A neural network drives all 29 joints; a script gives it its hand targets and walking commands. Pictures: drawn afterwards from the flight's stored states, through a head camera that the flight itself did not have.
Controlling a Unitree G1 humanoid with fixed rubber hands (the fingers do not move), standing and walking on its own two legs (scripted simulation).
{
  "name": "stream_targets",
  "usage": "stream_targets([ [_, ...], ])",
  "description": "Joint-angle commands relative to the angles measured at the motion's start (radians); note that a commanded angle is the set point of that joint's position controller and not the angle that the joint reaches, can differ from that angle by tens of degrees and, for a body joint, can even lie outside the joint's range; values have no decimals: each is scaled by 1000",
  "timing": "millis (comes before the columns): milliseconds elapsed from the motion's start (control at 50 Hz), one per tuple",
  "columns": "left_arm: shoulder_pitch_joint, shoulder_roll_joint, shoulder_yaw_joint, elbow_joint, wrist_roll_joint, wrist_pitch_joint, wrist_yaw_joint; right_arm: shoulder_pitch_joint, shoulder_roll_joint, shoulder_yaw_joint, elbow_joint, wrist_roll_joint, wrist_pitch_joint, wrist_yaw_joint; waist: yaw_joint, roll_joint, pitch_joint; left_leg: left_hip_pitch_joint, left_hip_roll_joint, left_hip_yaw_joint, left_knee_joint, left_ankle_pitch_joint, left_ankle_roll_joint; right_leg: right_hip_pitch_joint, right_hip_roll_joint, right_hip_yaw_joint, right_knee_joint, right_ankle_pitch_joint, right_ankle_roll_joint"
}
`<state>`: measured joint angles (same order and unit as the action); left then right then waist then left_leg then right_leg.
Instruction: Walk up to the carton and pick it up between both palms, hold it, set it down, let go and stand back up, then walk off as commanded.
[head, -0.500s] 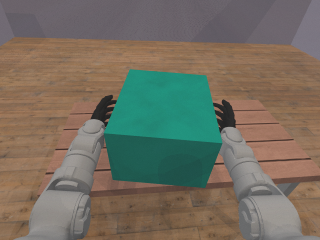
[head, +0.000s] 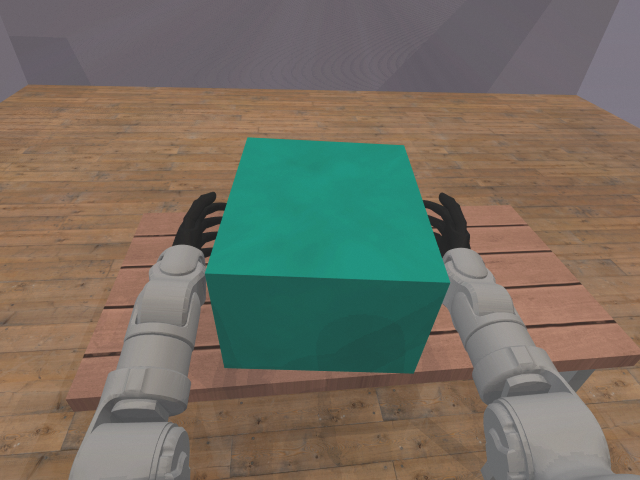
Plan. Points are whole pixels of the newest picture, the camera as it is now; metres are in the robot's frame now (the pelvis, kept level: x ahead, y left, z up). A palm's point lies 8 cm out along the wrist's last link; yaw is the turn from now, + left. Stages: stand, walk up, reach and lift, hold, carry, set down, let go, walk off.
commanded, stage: reach and lift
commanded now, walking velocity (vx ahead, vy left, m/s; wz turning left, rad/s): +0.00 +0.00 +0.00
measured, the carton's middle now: (323, 245) +0.42 +0.00 +0.12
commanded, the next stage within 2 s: hold in 0.70 s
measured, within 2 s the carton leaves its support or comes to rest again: neither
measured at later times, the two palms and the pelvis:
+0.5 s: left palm (183, 246) +0.36 +0.18 +0.17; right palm (451, 246) +0.37 -0.16 +0.17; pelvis +0.00 +0.00 +0.00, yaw +0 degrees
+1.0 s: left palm (172, 247) +0.34 +0.18 +0.18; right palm (453, 244) +0.35 -0.16 +0.18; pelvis -0.01 +0.01 +0.00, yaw +0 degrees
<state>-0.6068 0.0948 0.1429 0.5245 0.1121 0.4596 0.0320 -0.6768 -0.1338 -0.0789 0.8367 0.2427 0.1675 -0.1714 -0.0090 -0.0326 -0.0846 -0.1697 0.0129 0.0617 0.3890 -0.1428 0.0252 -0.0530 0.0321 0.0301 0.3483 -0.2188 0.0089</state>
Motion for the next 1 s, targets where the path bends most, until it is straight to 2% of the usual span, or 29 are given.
stream_targets([
  [0,-622,-654,-274,-359,-15,-39,-110,-753,577,386,-442,58,-16,178,75,54,-305,397,1,-66,-55,328,-52,-128,52,-62,-108,171,10],
  [60,-632,-649,-279,-352,0,-16,-120,-774,563,380,-428,48,-4,185,63,44,-271,391,0,-65,-70,299,-45,-126,43,-63,-116,151,9],
  [80,-618,-643,-278,-338,3,-5,-122,-766,547,359,-411,39,-1,182,45,42,-242,407,5,-71,-67,295,-52,-138,43,-69,-121,142,8],
  [120,-639,-649,-287,-348,-4,-2,-124,-774,552,354,-418,36,0,184,48,52,-251,394,5,-62,-72,276,-52,-139,47,-71,-117,123,7],
  [140,-653,-641,-280,-340,5,0,-125,-759,552,337,-373,28,5,186,38,42,-213,380,5,-64,-79,244,-51,-153,42,-72,-125,90,7],
  [180,-662,-645,-270,-332,8,8,-124,-793,534,322,-379,26,-2,194,49,68,-221,375,14,-68,-93,179,-54,-154,40,-73,-125,51,-1],
  [240,-669,-634,-255,-322,10,10,-133,-802,548,312,-369,16,-1,198,45,47,-227,354,12,-63,-99,147,-37,-150,33,-69,-124,33,1],
  [280,-680,-652,-295,-390,-11,5,-124,-803,584,361,-411,34,-9,195,53,54,-283,389,5,-57,-76,279,-47,-126,40,-78,-110,136,10],
  [300,-658,-655,-301,-372,-12,12,-122,-816,580,369,-440,47,-4,191,49,47,-274,388,0,-62,-69,288,-43,-133,41,-74,-118,138,12],
  [320,-686,-673,-323,-377,-28,10,-118,-836,582,368,-459,52,-11,191,51,73,-309,405,4,-65,-62,282,-52,-149,44,-78,-114,124,6],
  [340,-666,-667,-322,-382,-21,12,-118,-812,576,355,-437,41,-4,188,35,63,-299,413,5,-69,-58,299,-57,-146,45,-71,-124,136,5],
  [380,-704,-666,-333,-391,-40,10,-110,-857,570,358,-468,48,-8,191,45,50,-319,409,11,-72,-61,267,-57,-158,51,-78,-118,105,5],
  [440,-703,-679,-371,-435,-58,19,-98,-856,579,370,-505,56,-8,187,24,72,-355,448,15,-82,-39,368,-71,-157,56,-85,-114,179,7],
  [460,-682,-672,-359,-425,-50,24,-98,-831,581,384,-492,65,3,182,29,67,-337,442,5,-81,-34,383,-68,-147,53,-76,-122,181,10],
  [540,-623,-626,-298,-360,-7,56,-121,-788,549,356,-429,50,31,177,27,54,-255,409,2,-68,-64,288,-54,-139,40,-69,-134,144,12],
  [580,-632,-649,-310,-387,-4,67,-125,-802,537,341,-435,46,32,179,17,57,-244,411,12,-68,-75,263,-60,-146,44,-76,-131,112,5],
  [600,-601,-633,-303,-374,3,74,-131,-787,539,350,-439,48,34,175,11,39,-217,406,5,-61,-74,282,-52,-119,42,-70,-138,142,9],
  [620,-622,-645,-320,-397,-11,72,-132,-784,545,349,-447,51,33,179,4,64,-263,411,5,-65,-74,279,-56,-119,40,-71,-131,142,8],
  [660,-654,-647,-323,-414,-21,75,-132,-811,554,357,-471,57,39,172,5,48,-263,401,3,-65,-68,283,-53,-120,39,-67,-131,143,9],
  [680,-649,-661,-337,-430,-28,71,-131,-794,565,370,-482,66,41,170,-6,48,-271,427,1,-73,-60,334,-56,-114,43,-77,-130,175,15],
  [700,-638,-667,-362,-469,-54,72,-130,-799,575,387,-539,77,39,169,3,50,-324,424,1,-73,-49,365,-58,-101,46,-67,-118,217,11],
  [720,-675,-678,-384,-494,-62,68,-125,-805,578,382,-541,76,37,165,-14,68,-330,437,3,-78,-43,365,-72,-117,50,-73,-120,196,9],
  [740,-670,-677,-378,-472,-59,73,-123,-812,568,372,-542,75,41,164,-10,69,-319,433,6,-81,-43,355,-70,-127,52,-71,-122,177,6],
  [760,-675,-683,-414,-529,-72,69,-120,-793,588,399,-581,85,39,162,-21,82,-374,462,2,-82,-28,417,-76,-94,50,-70,-119,244,9],
  [780,-664,-679,-420,-500,-66,77,-121,-801,560,376,-570,79,46,164,-28,87,-342,464,9,-92,-33,392,-84,-134,52,-73,-122,205,4],
  [860,-616,-632,-331,-415,-22,109,-149,-763,550,357,-488,56,82,161,-14,42,-213,373,-3,-67,-79,228,-48,-125,34,-61,-139,128,9],
  [880,-630,-620,-303,-392,-5,113,-150,-808,553,357,-506,54,75,160,3,24,-212,363,0,-59,-92,179,-36,-129,34,-58,-145,89,8],
  [900,-623,-625,-316,-431,-11,114,-152,-778,559,369,-515,60,79,165,1,38,-246,374,-1,-58,-90,196,-40,-111,34,-57,-138,114,8],
  [980,-714,-627,-333,-421,-27,116,-159,-815,563,314,-490,39,86,169,-32,58,-220,340,-1,-60,-109,100,-40,-145,21,-60,-139,53,6],
])
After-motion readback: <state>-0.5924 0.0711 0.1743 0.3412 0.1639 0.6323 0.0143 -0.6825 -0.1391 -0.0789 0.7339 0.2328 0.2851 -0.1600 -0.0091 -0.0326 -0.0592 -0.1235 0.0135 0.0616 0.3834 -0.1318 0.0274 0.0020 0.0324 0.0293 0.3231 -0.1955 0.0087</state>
